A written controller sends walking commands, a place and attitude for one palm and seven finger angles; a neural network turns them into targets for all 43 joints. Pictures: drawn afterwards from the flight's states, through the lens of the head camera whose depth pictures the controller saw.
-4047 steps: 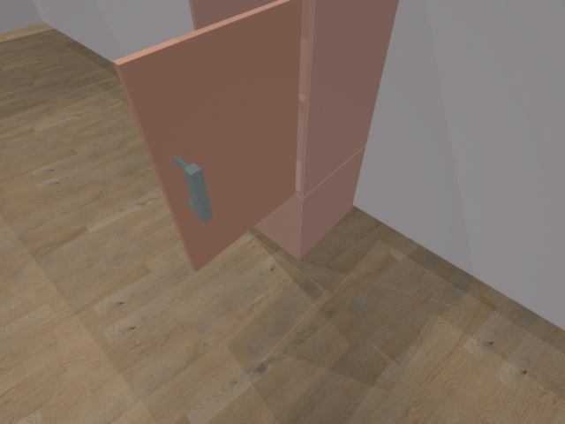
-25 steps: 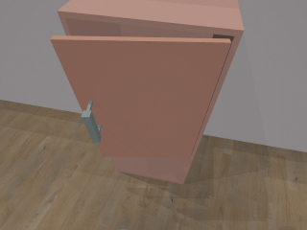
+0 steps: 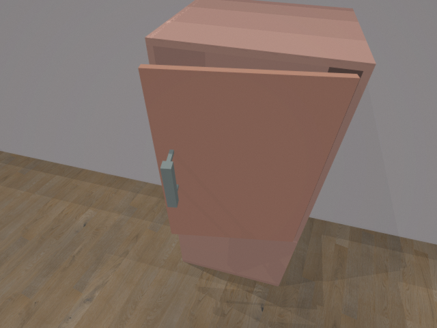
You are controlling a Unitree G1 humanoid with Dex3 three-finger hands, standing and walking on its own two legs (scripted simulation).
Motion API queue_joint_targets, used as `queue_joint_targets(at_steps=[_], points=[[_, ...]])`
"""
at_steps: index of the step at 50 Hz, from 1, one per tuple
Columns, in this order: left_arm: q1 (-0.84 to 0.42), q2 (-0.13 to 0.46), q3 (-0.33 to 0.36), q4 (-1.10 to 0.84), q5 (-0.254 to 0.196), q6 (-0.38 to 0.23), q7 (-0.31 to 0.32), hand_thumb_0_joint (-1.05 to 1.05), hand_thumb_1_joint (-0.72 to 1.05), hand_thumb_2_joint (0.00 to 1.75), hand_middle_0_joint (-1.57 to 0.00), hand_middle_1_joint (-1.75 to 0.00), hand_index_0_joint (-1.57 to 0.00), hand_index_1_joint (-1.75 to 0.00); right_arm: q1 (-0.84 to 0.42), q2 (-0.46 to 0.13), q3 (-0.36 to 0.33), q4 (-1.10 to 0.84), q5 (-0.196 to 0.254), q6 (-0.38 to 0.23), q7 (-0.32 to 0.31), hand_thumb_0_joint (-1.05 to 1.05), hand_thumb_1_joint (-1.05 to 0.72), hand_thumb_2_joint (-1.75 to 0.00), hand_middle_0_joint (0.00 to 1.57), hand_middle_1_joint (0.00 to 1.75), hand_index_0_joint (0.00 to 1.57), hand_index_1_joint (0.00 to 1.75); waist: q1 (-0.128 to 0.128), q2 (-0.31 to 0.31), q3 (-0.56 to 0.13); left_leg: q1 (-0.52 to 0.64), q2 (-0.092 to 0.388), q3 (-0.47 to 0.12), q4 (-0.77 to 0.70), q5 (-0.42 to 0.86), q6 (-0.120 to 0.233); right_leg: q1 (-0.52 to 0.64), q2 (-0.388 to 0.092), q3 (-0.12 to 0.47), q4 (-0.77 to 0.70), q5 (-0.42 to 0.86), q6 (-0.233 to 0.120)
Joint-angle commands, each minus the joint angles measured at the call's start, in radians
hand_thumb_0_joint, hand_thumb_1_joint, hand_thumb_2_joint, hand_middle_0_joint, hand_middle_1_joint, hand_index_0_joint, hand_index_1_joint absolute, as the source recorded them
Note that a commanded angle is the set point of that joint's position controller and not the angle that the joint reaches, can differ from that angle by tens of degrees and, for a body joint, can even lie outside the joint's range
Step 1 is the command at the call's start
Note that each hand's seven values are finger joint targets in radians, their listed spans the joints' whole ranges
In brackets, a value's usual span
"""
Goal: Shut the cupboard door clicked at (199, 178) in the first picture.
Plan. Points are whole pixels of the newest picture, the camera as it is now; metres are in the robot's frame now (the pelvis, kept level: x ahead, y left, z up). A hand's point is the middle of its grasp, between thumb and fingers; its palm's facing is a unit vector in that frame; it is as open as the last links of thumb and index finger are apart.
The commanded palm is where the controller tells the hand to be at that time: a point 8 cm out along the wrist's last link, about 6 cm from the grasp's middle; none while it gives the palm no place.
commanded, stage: come to a stop and stand still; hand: left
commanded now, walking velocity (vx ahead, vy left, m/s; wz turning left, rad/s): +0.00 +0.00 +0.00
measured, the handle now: (172, 178) +0.46 +0.16 -0.02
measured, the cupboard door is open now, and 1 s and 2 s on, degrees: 11 11 11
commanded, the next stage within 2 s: look again from close up in 0.24 s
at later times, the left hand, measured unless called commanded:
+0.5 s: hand out of the picture +0.02 +0.19 -0.15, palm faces -0.02 -0.97 -0.26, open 7.4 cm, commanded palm none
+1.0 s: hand out of the picture +0.09 +0.16 -0.10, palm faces +0.21 -0.96 -0.19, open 7.3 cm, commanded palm +0.10 +0.19 -0.06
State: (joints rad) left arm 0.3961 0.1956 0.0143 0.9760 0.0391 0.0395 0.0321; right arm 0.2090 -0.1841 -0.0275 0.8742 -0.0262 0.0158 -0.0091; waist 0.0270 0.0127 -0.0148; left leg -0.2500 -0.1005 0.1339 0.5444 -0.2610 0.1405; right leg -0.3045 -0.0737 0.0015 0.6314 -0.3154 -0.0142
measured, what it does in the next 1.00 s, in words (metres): stands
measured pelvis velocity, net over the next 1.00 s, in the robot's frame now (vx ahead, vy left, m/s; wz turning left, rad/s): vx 0.00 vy -0.03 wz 0.02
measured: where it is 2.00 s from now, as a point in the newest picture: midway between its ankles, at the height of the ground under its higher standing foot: outside the picture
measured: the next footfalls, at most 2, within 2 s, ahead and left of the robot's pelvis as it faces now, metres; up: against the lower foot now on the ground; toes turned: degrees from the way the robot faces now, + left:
none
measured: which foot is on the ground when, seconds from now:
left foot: down 0.00-1.00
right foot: down 0.00-1.00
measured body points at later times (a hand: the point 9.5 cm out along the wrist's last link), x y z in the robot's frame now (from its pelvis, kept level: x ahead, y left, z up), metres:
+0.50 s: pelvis -0.01 -0.01 +0.01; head -0.02 -0.02 +0.46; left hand +0.02 +0.24 -0.13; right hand -0.01 -0.28 -0.14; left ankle +0.03 +0.02 -0.73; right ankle +0.03 -0.14 -0.73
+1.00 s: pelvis +0.00 -0.03 +0.01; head -0.01 -0.03 +0.46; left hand +0.08 +0.21 -0.08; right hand +0.04 -0.27 -0.13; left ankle +0.03 +0.02 -0.73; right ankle +0.03 -0.14 -0.73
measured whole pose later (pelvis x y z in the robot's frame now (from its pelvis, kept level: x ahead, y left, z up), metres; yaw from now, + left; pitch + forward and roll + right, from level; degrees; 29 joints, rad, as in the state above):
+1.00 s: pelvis +0.00 -0.03 +0.01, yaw +1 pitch -2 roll +0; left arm 0.48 0.19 0.04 0.43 -0.10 0.01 0.06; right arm 0.35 -0.17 0.03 0.94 0.02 -0.16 -0.07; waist 0.00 -0.02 0.02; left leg -0.23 -0.08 0.10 0.45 -0.19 0.09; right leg -0.25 -0.01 -0.05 0.52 -0.24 -0.03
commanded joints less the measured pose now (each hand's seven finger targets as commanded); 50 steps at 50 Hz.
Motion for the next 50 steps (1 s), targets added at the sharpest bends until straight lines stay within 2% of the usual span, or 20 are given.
queue_joint_targets(at_steps=[1,4,5,7,8,9,14,17,19,22,33,38,42,44,45,46,47,48,49,50], points=[[0.016,0.117,0.025,-0.075,-0.007,-0.022,0.012,0.0,0.9,0.9,-0.2,-0.3,-0.2,-0.3,0.015,-0.197,-0.05,-0.058,0.007,-0.024,-0.013,0.0,-0.9,-0.9,0.2,0.3,0.2,0.3,-0.019,0.015,0.11,-0.078,0.298,-0.346,-0.378,-0.205,-0.119,-0.046,0.013,0.0,0.05,-0.029,0.003],[0.021,0.131,0.028,-0.07,-0.01,-0.033,0.01,0.0,0.9,0.9,-0.2,-0.3,-0.2,-0.3,0.003,-0.205,-0.048,-0.038,0.01,-0.031,-0.011,0.0,-0.9,-0.9,0.2,0.3,0.2,0.3,-0.009,-0.008,0.098,-0.044,0.284,-0.31,-0.344,-0.134,-0.106,-0.011,0.005,0.008,-0.048,0.009,-0.008],[0.027,0.138,0.029,-0.064,-0.012,-0.039,0.011,0.0,0.9,0.9,-0.2,-0.3,-0.2,-0.3,0.002,-0.209,-0.049,-0.029,0.011,-0.033,-0.012,0.0,-0.9,-0.9,0.2,0.3,0.2,0.3,-0.008,-0.03,0.084,-0.026,0.272,-0.303,-0.327,-0.109,-0.114,0.01,0.004,0.013,-0.103,0.051,-0.017],[0.021,0.15,0.029,-0.054,-0.015,-0.046,0.014,0.0,0.9,0.9,-0.2,-0.3,-0.2,-0.3,0.01,-0.211,-0.05,-0.009,0.015,-0.036,-0.012,0.0,-0.9,-0.9,0.2,0.3,0.2,0.3,-0.018,-0.037,0.069,-0.007,0.249,-0.297,-0.331,-0.1,-0.16,0.03,0.001,0.041,-0.14,0.09,-0.036],[0.012,0.145,0.027,-0.05,-0.016,-0.049,0.014,0.0,0.9,0.9,-0.2,-0.3,-0.2,-0.3,0.018,-0.203,-0.047,0.001,0.013,-0.037,-0.011,0.0,-0.9,-0.9,0.2,0.3,0.2,0.3,-0.019,-0.058,0.068,0.01,0.239,-0.297,-0.326,-0.067,-0.165,0.023,0.003,0.043,-0.145,0.104,-0.042],[0.001,0.143,0.026,-0.047,-0.018,-0.049,0.014,0.0,0.9,0.9,-0.2,-0.3,-0.2,-0.3,0.026,-0.212,-0.048,0.013,0.014,-0.036,-0.011,0.0,-0.9,-0.9,0.2,0.3,0.2,0.3,-0.026,-0.071,0.074,0.017,0.241,-0.291,-0.329,-0.078,-0.152,0.017,0.0,0.045,-0.148,0.094,-0.041],[-0.016,0.154,0.023,-0.033,-0.017,-0.048,0.015,0.0,0.9,0.9,-0.2,-0.3,-0.2,-0.3,0.038,-0.212,-0.045,0.065,0.014,-0.038,-0.009,0.0,-0.9,-0.9,0.2,0.3,0.2,0.3,-0.025,-0.009,0.067,0.022,0.246,-0.285,-0.362,-0.134,-0.139,0.036,-0.008,0.049,-0.169,0.082,-0.037],[-0.025,0.156,0.02,-0.019,-0.016,-0.044,0.012,0.0,0.9,0.9,-0.2,-0.3,-0.2,-0.3,0.033,-0.22,-0.043,0.087,0.013,-0.033,-0.007,0.0,-0.9,-0.9,0.2,0.3,0.2,0.3,-0.022,-0.007,0.112,-0.025,0.248,-0.293,-0.395,-0.218,-0.131,0.035,-0.007,0.05,-0.188,0.045,-0.033],[-0.031,0.159,0.02,-0.014,-0.014,-0.047,0.012,0.0,0.9,0.9,-0.2,-0.3,-0.2,-0.3,0.036,-0.21,-0.039,0.1,0.013,-0.033,-0.005,0.0,-0.9,-0.9,0.2,0.3,0.2,0.3,-0.022,-0.023,0.107,-0.034,0.242,-0.281,-0.383,-0.204,-0.119,0.054,-0.015,0.058,-0.21,0.053,-0.036],[-0.041,0.152,0.014,-0.003,-0.015,-0.047,0.009,0.0,0.9,0.9,-0.2,-0.3,-0.2,-0.3,0.041,-0.211,-0.036,0.119,0.013,-0.032,-0.003,0.0,-0.9,-0.9,0.2,0.3,0.2,0.3,-0.024,-0.006,0.104,-0.024,0.238,-0.279,-0.388,-0.218,-0.114,0.045,-0.016,0.064,-0.227,0.031,-0.031],[-0.076,0.126,-0.005,0.025,-0.019,-0.064,0.012,0.0,0.9,0.9,-0.2,-0.3,-0.2,-0.3,0.073,-0.15,-0.013,0.175,0.017,-0.035,0.0,0.0,-0.9,-0.9,0.2,0.3,0.2,0.3,-0.044,-0.037,0.077,0.044,0.209,-0.223,-0.302,-0.055,-0.101,0.035,-0.051,0.113,-0.326,0.046,-0.029],[-0.066,0.096,-0.014,0.044,-0.02,-0.063,0.014,0.0,0.9,0.9,-0.2,-0.3,-0.2,-0.3,0.083,-0.118,-0.003,0.199,0.019,-0.034,-0.001,0.0,-0.9,-0.9,0.2,0.3,0.2,0.3,-0.042,-0.011,0.082,0.04,0.211,-0.22,-0.306,-0.046,-0.105,0.047,-0.047,0.103,-0.328,0.07,-0.021],[-0.048,0.069,-0.02,0.059,-0.023,-0.063,0.016,0.0,0.9,0.9,-0.2,-0.3,-0.2,-0.3,0.088,-0.094,0.004,0.213,0.02,-0.031,-0.003,0.0,-0.9,-0.9,0.2,0.3,0.2,0.3,-0.043,-0.028,0.093,0.043,0.206,-0.216,-0.304,-0.032,-0.109,0.041,-0.047,0.101,-0.33,0.074,-0.017],[-0.043,0.058,-0.021,0.066,-0.023,-0.063,0.018,0.0,0.9,0.9,-0.2,-0.3,-0.2,-0.3,0.095,-0.082,0.005,0.219,0.02,-0.033,-0.005,0.0,-0.9,-0.9,0.2,0.3,0.2,0.3,-0.042,-0.015,0.078,0.055,0.21,-0.212,-0.301,0.003,-0.109,0.058,-0.045,0.095,-0.321,0.117,-0.017],[0.003,0.073,-0.024,0.098,-0.01,-0.07,0.048,0.0,0.9,0.9,-0.2,-0.3,-0.2,-0.3,0.034,-0.108,0.02,0.144,0.019,-0.04,-0.003,0.0,-0.9,-0.9,0.2,0.3,0.2,0.3,-0.011,-0.082,0.121,-0.02,0.228,-0.153,-0.146,0.027,-0.127,0.053,-0.05,0.044,-0.267,0.123,-0.013],[-0.901,0.678,0.451,-1.494,-0.123,-0.318,0.037,0.0,0.9,0.9,-0.2,-0.3,-0.2,-0.3,0.105,-0.353,-0.056,-0.247,0.014,-0.197,-0.106,0.0,-0.9,-0.9,0.2,0.3,0.2,0.3,-0.201,0.012,-0.236,0.207,0.15,-0.243,-0.168,0.139,-0.108,0.088,0.043,0.026,-0.125,0.163,-0.006],[-0.278,0.166,0.002,-1.282,-0.158,-0.262,0.018,0.0,0.9,0.9,-0.22,-0.32,-0.22,-0.32,-0.038,-0.165,0.036,-0.212,0.076,-0.273,-0.099,0.0,-0.9,-0.9,0.2,0.3,0.2,0.3,-0.049,0.246,-0.444,0.341,0.154,-0.18,-0.182,0.111,-0.141,0.028,0.1,-0.065,-0.112,0.081,-0.026],[-0.217,0.206,0.101,-1.243,-0.212,-0.223,0.073,0.0,0.9,0.9,-0.24,-0.34,-0.24,-0.34,-0.04,-0.234,0.042,-0.165,0.073,-0.321,-0.108,0.0,-0.9,-0.9,0.2,0.3,0.2,0.3,-0.023,0.29,-0.398,0.298,0.161,-0.205,-0.207,0.046,-0.191,0.052,0.115,-0.075,-0.068,0.019,-0.032],[0.079,-0.12,-0.1,-0.861,-0.196,-0.11,0.061,0.0,0.9,0.9,-0.25,-0.36,-0.25,-0.36,-0.053,-0.14,0.053,-0.108,0.071,-0.339,-0.076,0.0,-0.9,-0.9,0.2,0.3,0.2,0.3,-0.04,0.153,-0.112,0.096,0.17,-0.251,-0.256,-0.128,-0.192,-0.085,0.094,-0.098,-0.051,-0.013,-0.021],[-0.143,-0.011,-0.048,-1.013,-0.214,-0.144,0.072,0.0,0.9,0.9,-0.27,-0.38,-0.27,-0.38,-0.012,-0.214,0.03,-0.17,0.076,-0.35,-0.054,0.0,-0.9,-0.9,0.2,0.3,0.2,0.3,-0.084,0.139,0.036,-0.022,0.153,-0.292,-0.225,-0.252,-0.172,-0.113,0.081,-0.082,-0.078,-0.021,-0.023]])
